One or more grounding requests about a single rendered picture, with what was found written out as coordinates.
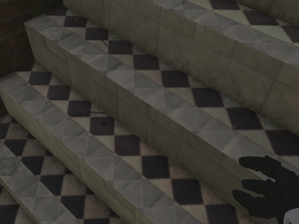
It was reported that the right robot forearm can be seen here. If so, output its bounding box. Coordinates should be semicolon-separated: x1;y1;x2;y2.
283;208;299;224

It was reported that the right robot hand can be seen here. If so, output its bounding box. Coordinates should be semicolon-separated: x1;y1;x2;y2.
232;155;299;224

